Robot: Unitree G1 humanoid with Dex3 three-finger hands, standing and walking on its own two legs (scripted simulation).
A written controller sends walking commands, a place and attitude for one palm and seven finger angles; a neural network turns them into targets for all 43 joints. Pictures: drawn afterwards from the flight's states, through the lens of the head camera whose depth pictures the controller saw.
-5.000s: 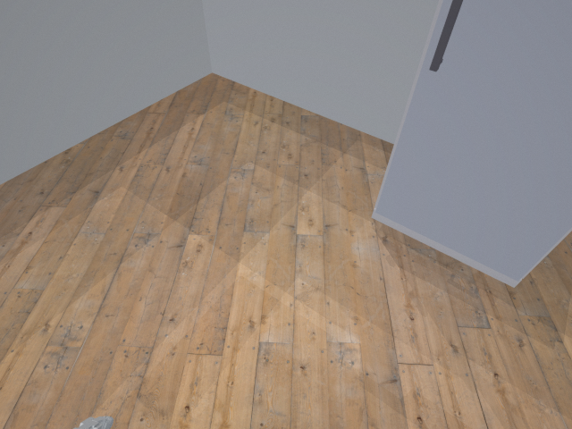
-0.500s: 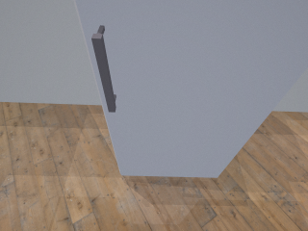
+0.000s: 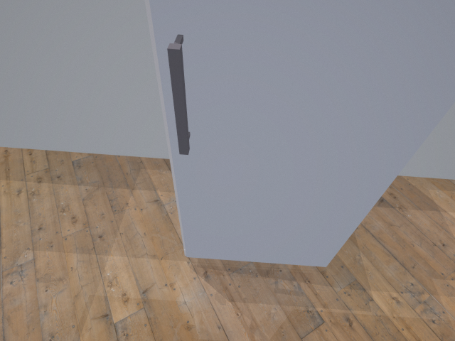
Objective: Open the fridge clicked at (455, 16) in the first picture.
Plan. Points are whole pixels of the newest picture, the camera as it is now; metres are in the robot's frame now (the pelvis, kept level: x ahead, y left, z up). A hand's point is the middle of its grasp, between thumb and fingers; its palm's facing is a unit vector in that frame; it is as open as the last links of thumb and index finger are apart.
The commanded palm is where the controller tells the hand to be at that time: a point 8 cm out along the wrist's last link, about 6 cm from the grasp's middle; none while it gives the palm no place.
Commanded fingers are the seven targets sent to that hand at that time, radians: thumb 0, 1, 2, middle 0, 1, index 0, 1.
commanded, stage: come to a stop and stand still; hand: left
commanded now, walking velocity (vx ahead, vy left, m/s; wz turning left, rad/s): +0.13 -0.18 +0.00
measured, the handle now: (182, 101) +0.52 +0.14 +0.15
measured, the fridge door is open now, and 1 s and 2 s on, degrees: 0 0 0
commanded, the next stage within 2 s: look again from close up in 0.98 s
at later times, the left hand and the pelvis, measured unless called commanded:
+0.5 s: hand out of the picture -0.01 +0.15 -0.17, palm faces -0.01 -0.98 -0.18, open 7.3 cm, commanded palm none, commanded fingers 0.00 0.90 0.90 -0.20 -0.30 -0.20 -0.30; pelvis +0.00 -0.01 +0.00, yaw -1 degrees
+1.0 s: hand out of the picture -0.01 +0.18 -0.17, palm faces +0.00 -0.98 -0.19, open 7.4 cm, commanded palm none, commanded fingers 0.00 0.90 0.90 -0.20 -0.30 -0.20 -0.30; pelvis -0.02 +0.01 +0.01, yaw -1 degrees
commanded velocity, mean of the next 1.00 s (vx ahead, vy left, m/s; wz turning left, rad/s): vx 0.01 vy -0.02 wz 0.00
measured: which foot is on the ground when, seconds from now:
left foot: down 0.00-1.00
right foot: up 0.00-0.24, down 0.26-1.00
